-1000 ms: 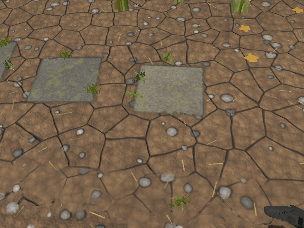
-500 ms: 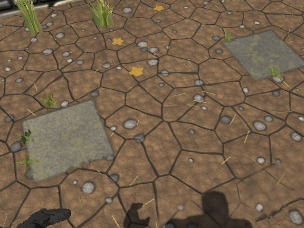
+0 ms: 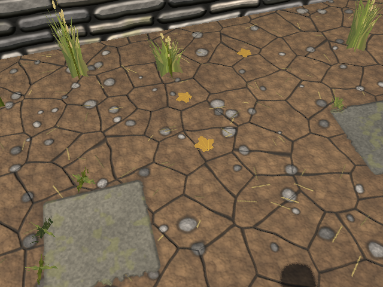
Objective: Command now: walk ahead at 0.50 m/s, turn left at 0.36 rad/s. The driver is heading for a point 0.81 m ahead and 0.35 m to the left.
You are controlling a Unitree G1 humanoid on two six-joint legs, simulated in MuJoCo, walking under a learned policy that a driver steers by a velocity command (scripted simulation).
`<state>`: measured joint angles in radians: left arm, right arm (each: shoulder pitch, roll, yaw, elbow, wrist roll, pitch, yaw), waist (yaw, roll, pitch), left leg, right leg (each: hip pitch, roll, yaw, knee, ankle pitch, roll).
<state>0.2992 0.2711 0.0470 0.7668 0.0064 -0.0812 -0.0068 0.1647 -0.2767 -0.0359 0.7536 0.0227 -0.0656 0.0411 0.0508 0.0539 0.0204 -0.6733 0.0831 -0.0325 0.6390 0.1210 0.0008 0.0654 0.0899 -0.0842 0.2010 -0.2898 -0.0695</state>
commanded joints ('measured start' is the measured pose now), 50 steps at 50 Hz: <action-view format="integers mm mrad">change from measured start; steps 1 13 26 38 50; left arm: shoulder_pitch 37 -87 -278 -53 13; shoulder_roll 166 153 138 105 209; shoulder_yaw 48 24 22 33 62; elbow -15 -133 -175 -78 25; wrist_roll -9 5 -16 0 -24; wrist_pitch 10 -43 -43 -32 1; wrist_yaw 11 0 -10 7 14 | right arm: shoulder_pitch -155 85 177 107 -159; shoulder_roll -60 -135 -180 -95 -50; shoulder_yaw -9 -50 -72 -50 -29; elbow -129 -151 -96 -172 -257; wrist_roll -2 -20 4 6 4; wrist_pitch -22 0 28 44 32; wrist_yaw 25 -18 -59 -37 16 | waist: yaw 38 -52 -97 -25 36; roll -83 -34 65 -179 -115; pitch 71 -59 -42 -5 65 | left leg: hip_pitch -78 549 486 -33 1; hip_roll -16 95 43 14 -7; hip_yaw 24 -376 -372 -71 53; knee -53 -392 -264 534 25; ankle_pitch -77 -148 -266 -405 -153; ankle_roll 36 303 188 -6 33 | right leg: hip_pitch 51 -715 -490 -176 -25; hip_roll -336 -181 -91 -332 -364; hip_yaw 44 183 181 289 -24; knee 8 952 300 -9 -8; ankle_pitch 535 -44 274 156 444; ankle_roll -101 73 116 -99 -67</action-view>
